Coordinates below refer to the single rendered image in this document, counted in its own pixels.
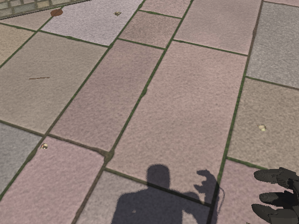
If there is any right robot hand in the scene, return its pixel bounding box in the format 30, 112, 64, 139
251, 167, 299, 224

